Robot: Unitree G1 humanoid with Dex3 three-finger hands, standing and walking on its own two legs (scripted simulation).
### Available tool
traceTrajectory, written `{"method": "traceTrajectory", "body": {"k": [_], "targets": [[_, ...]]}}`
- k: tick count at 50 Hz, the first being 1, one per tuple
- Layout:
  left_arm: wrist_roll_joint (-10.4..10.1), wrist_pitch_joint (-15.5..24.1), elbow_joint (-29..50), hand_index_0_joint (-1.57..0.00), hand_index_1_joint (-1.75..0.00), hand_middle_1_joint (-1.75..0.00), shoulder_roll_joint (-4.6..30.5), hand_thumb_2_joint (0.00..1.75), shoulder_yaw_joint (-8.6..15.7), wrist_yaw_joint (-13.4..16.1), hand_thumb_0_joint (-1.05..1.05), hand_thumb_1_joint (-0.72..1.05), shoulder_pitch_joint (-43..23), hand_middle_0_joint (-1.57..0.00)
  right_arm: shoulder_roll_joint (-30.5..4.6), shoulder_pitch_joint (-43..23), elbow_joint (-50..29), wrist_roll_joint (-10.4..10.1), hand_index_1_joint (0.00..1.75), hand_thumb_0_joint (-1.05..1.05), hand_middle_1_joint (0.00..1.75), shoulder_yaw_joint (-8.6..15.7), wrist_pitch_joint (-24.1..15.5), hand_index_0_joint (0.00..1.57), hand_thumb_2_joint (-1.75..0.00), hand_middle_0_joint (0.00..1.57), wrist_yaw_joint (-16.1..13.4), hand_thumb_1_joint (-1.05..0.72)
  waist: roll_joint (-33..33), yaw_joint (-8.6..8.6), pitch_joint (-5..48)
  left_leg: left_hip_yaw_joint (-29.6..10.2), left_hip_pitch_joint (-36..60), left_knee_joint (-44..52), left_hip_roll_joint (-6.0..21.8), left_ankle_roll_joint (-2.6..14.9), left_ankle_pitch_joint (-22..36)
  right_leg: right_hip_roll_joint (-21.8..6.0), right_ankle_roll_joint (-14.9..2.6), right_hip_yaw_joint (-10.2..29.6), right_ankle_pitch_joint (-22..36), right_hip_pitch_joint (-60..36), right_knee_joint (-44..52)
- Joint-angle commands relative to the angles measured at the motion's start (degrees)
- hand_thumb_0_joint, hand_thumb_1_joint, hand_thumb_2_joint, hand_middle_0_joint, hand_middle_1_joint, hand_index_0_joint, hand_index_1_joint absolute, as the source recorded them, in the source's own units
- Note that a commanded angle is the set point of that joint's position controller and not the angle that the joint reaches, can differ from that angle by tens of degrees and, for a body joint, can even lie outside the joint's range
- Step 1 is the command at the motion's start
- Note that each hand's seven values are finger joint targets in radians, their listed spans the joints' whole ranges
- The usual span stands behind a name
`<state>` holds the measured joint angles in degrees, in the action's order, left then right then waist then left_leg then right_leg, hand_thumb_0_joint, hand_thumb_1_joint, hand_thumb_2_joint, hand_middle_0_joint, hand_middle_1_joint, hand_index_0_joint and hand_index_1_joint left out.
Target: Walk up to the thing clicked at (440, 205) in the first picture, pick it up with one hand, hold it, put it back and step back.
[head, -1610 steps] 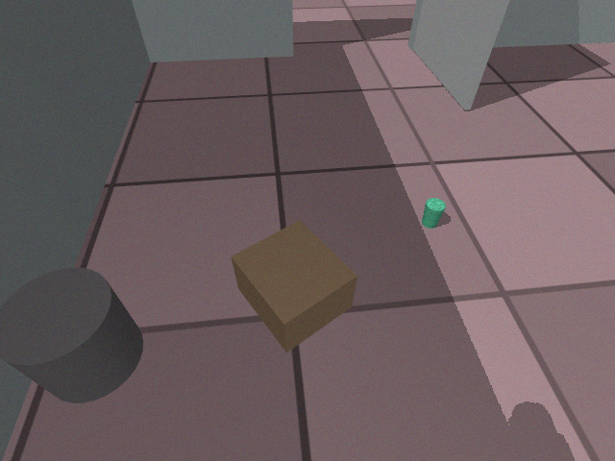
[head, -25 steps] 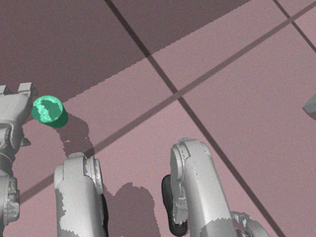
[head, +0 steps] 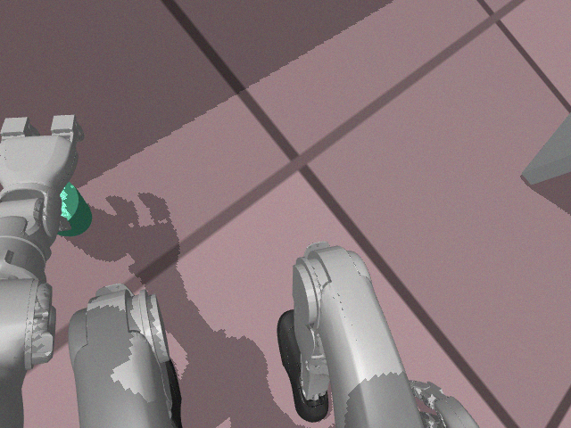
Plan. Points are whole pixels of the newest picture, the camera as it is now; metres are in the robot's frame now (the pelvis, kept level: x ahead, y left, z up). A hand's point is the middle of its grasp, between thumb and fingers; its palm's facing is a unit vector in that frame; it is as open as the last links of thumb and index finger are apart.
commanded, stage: approach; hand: left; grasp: from above
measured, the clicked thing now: (60, 210) +0.47 +0.26 -0.27
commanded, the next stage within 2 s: close in in 0.36 s
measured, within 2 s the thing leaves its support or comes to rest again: neither
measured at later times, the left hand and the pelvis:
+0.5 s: hand (22, 235) +0.41 +0.28 -0.17, palm faces -0.48 -0.09 -0.87, open 14.0 cm; pelvis -0.01 +0.00 +0.00, yaw +1 degrees
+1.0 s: hand (50, 212) +0.45 +0.26 -0.22, palm faces -0.46 -0.10 -0.88, open 14.0 cm; pelvis +0.00 +0.00 -0.02, yaw -1 degrees
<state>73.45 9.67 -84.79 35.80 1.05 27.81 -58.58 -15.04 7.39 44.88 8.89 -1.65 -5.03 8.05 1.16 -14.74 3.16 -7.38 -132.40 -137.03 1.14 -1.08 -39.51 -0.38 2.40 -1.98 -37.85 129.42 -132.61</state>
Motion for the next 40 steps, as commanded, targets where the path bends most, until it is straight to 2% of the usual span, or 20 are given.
{"method": "traceTrajectory", "body": {"k": [1, 2, 3, 6, 9, 10, 14, 15, 16, 19, 20, 23, 24, 27, 28, 30, 32, 35, 37, 40], "targets": [[0.03, -4.28, 5.8, -0.07, -1.05, -1.06, 15.24, 1.0, 4.41, 3.94, 0.0, -0.55, -21.37, -0.07, -14.8, 13.87, -0.83, 0.28, 0.3, 0.0, 0.3, 3.18, 0.41, 0.2, -0.9, 0.2, -0.23, -0.91, -20.46, -0.14, 41.65, 6.61, 31.65, 14.83, -1.66, 2.34, 11.26, 1.44, -4.67, -6.12, 13.44, -19.49, 13.16], [-0.16, -5.3, 4.87, -0.07, -1.06, -1.06, 15.59, 1.01, 4.94, 3.88, 0.0, -0.56, -19.91, -0.07, -14.75, 13.39, -1.33, 0.14, 0.3, 0.0, 0.3, 3.17, 0.74, 0.2, -0.9, 0.2, -0.14, -0.91, -20.45, 0.56, 43.28, 6.71, 32.31, 15.03, -1.56, 2.36, 11.78, 1.61, -4.8, -6.0, 14.01, -20.56, 13.17], [-0.54, -6.41, 3.55, -0.07, -1.05, -1.05, 15.08, 1.01, 4.85, 3.72, 0.0, -0.55, -19.65, -0.07, -14.71, 13.19, -1.74, 0.03, 0.3, 0.0, 0.3, 3.05, 0.62, 0.2, -0.9, 0.2, 0.08, -0.91, -19.97, 0.12, 41.86, 6.79, 31.27, 14.93, -1.6, 2.45, 11.37, 1.36, -4.74, -5.91, 13.72, -19.81, 12.79], [-2.22, -8.53, 1.82, -0.07, -1.04, -1.04, 14.3, 1.01, 4.77, 2.0, 0.0, -0.55, -16.2, -0.07, -14.77, 12.62, -2.55, -0.85, 0.3, 0.0, 0.3, 2.74, 1.18, 0.2, -0.9, 0.2, 0.36, -0.91, -18.01, 0.76, 41.26, 6.75, 28.98, 15.51, -1.67, 2.84, 11.37, 1.79, -4.66, -5.86, 13.62, -21.11, 13.46], [-4.95, -9.63, 0.27, -0.07, -1.05, -1.06, 13.93, 1.02, 3.85, -1.08, 0.0, -0.55, -11.34, -0.07, -14.42, 12.71, -3.12, -1.61, 0.3, 0.0, 0.3, 2.43, 1.33, 0.2, -0.9, 0.2, 0.58, -0.91, -11.36, 0.34, 37.75, 7.37, 22.99, 14.44, -1.82, 4.06, 10.65, 2.09, -3.74, -4.99, 13.48, -25.97, 14.96], [-6.41, -9.7, 0.44, -0.07, -1.06, -1.06, 14.74, 1.01, 4.64, -2.02, 0.0, -0.54, -9.91, -0.07, -14.31, 12.79, -3.13, -1.78, 0.3, 0.0, 0.3, 2.38, 1.41, 0.2, -0.9, 0.2, 0.58, -0.9, -8.73, 0.9, 37.47, 7.64, 20.91, 13.88, -1.87, 4.54, 10.48, 2.05, -3.23, -4.44, 13.63, -28.21, 15.58], [-9.52, -6.75, 1.94, -0.08, -1.07, -1.08, 15.86, 0.98, 5.75, -6.55, 0.0, -0.53, -5.49, -0.07, -14.24, 12.75, -3.85, -2.0, 0.3, 0.0, 0.3, 2.85, 1.37, 0.2, -0.9, 0.2, 0.58, -0.91, -4.42, 1.52, 35.75, 7.32, 17.13, 13.41, -2.05, 4.74, 8.32, 1.86, -2.89, -4.01, 10.72, -31.01, 15.93], [-9.21, -5.2, 4.14, -0.08, -1.07, -1.09, 15.73, 0.98, 4.71, -7.75, 0.0, -0.53, -6.31, -0.07, -14.08, 13.05, -3.3, -2.05, 0.3, 0.0, 0.3, 2.87, 1.32, 0.2, -0.9, 0.2, 0.62, -0.91, -4.97, 0.89, 34.92, 7.19, 16.87, 12.89, -2.08, 4.73, 7.59, 1.78, -2.94, -3.88, 9.97, -30.39, 15.6], [-9.62, -3.28, 6.02, -0.08, -1.07, -1.09, 15.74, 0.97, 5.13, -8.35, 0.0, -0.53, -7.22, -0.06, -14.1, 13.42, -3.01, -1.75, 0.3, 0.0, 0.3, 2.94, 1.31, 0.2, -0.9, 0.2, 0.56, -0.91, -5.08, 1.02, 35.8, 7.01, 16.59, 12.56, -2.2, 4.56, 7.28, 1.83, -3.02, -3.89, 9.4, -30.62, 15.62], [-8.8, 2.94, 15.95, -0.08, -1.07, -1.09, 15.14, 0.97, 4.4, -8.8, 0.0, -0.53, -10.77, -0.07, -14.64, 14.28, -2.75, -1.59, 0.3, 0.0, 0.3, 3.78, 1.23, 0.2, -0.9, 0.2, 0.17, -0.91, -8.75, 0.69, 38.36, 6.57, 19.78, 11.62, -2.3, 3.69, 7.11, 1.88, -3.5, -4.04, 8.66, -28.93, 15.44], [-8.18, 4.74, 20.18, -0.09, -1.07, -1.09, 15.89, 0.97, 4.73, -7.99, 0.0, -0.53, -10.57, -0.07, -14.6, 14.27, -2.8, -1.75, 0.3, 0.0, 0.3, 4.31, 1.23, 0.2, -0.9, 0.2, -0.11, -0.91, -11.62, 1.77, 40.53, 6.58, 22.57, 12.01, -2.29, 3.19, 7.29, 1.89, -3.73, -4.04, 8.35, -27.93, 15.27], [-6.88, 7.49, 29.21, -0.09, -1.08, -1.1, 12.86, 0.97, 3.11, -4.73, 0.0, -0.52, -7.97, -0.07, -14.04, 13.04, -2.86, -1.65, 0.3, 0.0, 0.3, 6.35, 1.29, 0.2, -0.9, 0.2, -0.68, -0.91, -17.59, 2.61, 44.04, 6.51, 31.3, 13.63, -1.91, 1.78, 7.3, 1.76, -4.53, -4.21, 7.8, -23.99, 14.53], [-5.5, 7.36, 27.57, -0.08, -1.05, -1.07, 11.67, 0.95, 2.32, -3.49, 0.0, -0.53, -9.99, -0.06, -14.19, 12.85, -2.49, -1.5, 0.3, 0.0, 0.3, 6.68, 1.57, 0.2, -0.9, 0.2, -0.88, -0.91, -17.73, 1.7, 43.16, 6.13, 31.63, 14.12, -1.99, 1.69, 6.02, 1.72, -4.82, -4.78, 6.57, -20.91, 14.42], [-2.77, 5.48, 14.42, -0.07, -1.02, -1.03, 6.64, 0.99, -0.79, 0.45, 0.0, -0.55, -12.31, -0.07, -13.89, 12.38, -0.51, -0.69, 0.3, 0.0, 0.3, 6.43, 1.29, 0.2, -0.9, 0.2, -1.27, -0.9, -14.38, -1.72, 33.31, 5.65, 28.56, 14.85, -1.83, 1.67, 2.38, 1.77, -4.87, -6.14, 3.59, -13.88, 15.0], [-1.9, 4.69, 10.73, -0.07, -1.03, -1.03, 6.4, 1.02, -1.18, 1.71, 0.0, -0.55, -14.17, -0.07, -14.09, 12.68, 0.02, -0.44, 0.3, 0.0, 0.3, 5.77, 0.97, 0.2, -0.9, 0.2, -1.3, -0.9, -13.52, -2.39, 31.31, 5.38, 27.58, 14.76, -1.81, 1.77, 2.04, 1.69, -4.8, -6.68, 3.65, -12.37, 14.86], [-0.53, 3.02, 7.8, -0.09, -1.06, -1.06, 8.41, 1.09, -0.16, 3.93, 0.0, -0.51, -17.15, -0.1, -14.7, 12.68, 0.69, -0.18, 0.3, 0.0, 0.3, 5.24, 0.63, 0.2, -0.9, 0.2, -1.32, -0.9, -14.87, -1.96, 32.87, 5.02, 28.56, 15.06, -2.09, 1.82, 3.47, 1.29, -4.7, -7.14, 5.6, -11.27, 13.45], [0.51, 1.46, 3.84, -0.11, -1.09, -1.09, 7.72, 1.13, -0.65, 5.02, 0.0, -0.48, -17.16, -0.12, -14.74, 12.3, 1.28, 0.25, 0.3, 0.0, 0.3, 4.7, 0.0, 0.2, -0.9, 0.2, -0.89, -0.9, -16.05, -1.92, 32.75, 5.04, 30.06, 14.98, -2.08, 1.71, 5.42, 1.1, -4.52, -7.54, 7.38, -11.17, 12.26], [0.56, -0.44, 1.33, -0.09, -1.05, -1.05, 11.43, 1.08, 1.86, 5.96, 0.0, -0.5, -17.07, -0.1, -15.35, 11.35, 0.86, 0.6, 0.3, 0.0, 0.3, 3.85, -0.54, 0.2, -0.9, 0.2, -0.42, -0.9, -16.35, -0.69, 35.96, 5.65, 30.54, 13.89, -2.27, 2.0, 8.32, 1.02, -4.15, -7.08, 9.83, -13.99, 11.41], [0.64, -1.37, -3.64, -0.07, -1.02, -1.02, 10.46, 1.0, 0.91, 5.53, 0.0, -0.53, -17.3, -0.07, -15.04, 10.1, 0.32, 1.37, 0.3, 0.0, 0.3, 2.98, -1.35, 0.2, -0.9, 0.2, 0.41, -0.9, -15.93, -2.61, 32.95, 5.87, 28.11, 12.81, -2.16, 2.3, 6.52, 1.25, -4.08, -7.09, 8.76, -13.41, 11.12], [0.22, -2.15, -4.46, -0.06, -1.01, -1.01, 13.7, 1.01, 2.83, 5.38, 0.0, -0.54, -17.19, -0.07, -15.56, 9.85, -0.89, 1.38, 0.3, 0.0, 0.3, 2.21, -1.55, 0.2, -0.9, 0.2, 0.7, -0.9, -15.88, -1.81, 34.22, 5.85, 26.71, 12.69, -2.23, 2.59, 6.15, 1.38, -4.12, -6.89, 8.45, -14.83, 11.54]]}}
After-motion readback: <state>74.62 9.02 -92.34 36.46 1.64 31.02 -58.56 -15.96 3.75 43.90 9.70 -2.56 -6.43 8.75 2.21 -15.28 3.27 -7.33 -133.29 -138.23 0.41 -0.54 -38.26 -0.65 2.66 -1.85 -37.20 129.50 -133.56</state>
